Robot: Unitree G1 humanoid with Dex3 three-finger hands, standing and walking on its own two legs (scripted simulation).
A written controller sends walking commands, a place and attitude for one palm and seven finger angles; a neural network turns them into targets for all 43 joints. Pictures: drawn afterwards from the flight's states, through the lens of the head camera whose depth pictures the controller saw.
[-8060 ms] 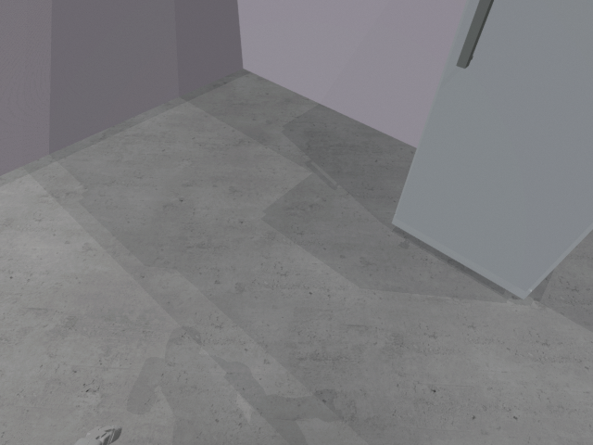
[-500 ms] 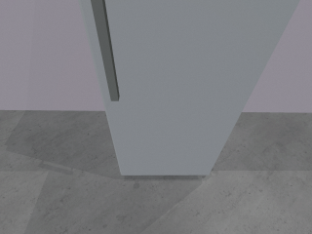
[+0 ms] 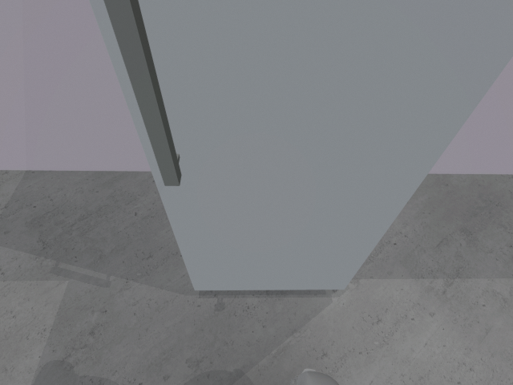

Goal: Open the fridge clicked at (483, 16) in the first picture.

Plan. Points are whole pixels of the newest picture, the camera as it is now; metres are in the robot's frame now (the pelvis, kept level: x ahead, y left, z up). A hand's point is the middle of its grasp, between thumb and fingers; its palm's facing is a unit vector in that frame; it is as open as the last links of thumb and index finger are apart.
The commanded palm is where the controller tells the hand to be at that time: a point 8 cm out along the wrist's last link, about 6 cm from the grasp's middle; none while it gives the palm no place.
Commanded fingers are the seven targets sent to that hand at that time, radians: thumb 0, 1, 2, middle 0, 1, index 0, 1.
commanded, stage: come to a stop and stand still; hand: left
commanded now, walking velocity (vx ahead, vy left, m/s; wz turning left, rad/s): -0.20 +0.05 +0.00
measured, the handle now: (144, 56) +0.46 +0.17 +0.26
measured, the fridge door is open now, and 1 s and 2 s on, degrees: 0 0 0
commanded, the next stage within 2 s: look again from close up in 1.44 s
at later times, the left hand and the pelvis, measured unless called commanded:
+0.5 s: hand out of the picture +0.05 +0.19 -0.20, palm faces +0.12 -0.98 -0.18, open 7.3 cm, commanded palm none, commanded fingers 0.00 0.90 0.90 -0.20 -0.30 -0.20 -0.30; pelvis -0.01 +0.00 -0.02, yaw +3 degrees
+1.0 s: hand out of the picture -0.08 +0.15 -0.18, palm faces +0.07 -0.99 -0.15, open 7.4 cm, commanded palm none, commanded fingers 0.00 0.90 0.90 -0.20 -0.30 -0.20 -0.30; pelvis -0.06 +0.00 +0.00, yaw +2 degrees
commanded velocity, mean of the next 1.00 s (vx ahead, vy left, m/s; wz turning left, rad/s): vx -0.04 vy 0.05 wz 0.00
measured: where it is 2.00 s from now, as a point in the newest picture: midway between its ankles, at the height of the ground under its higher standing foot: outside the picture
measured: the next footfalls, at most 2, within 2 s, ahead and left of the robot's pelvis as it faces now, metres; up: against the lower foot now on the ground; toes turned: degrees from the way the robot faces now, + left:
right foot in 0.08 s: +0.13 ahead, -0.14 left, +0.00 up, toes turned -5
left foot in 0.46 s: +0.04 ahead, +0.10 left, +0.00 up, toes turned +5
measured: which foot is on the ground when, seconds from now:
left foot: down 0.00-0.10, up 0.12-0.44, down 0.46-1.00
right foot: up 0.00-0.06, down 0.08-0.46, up 0.48-0.74, down 0.76-1.00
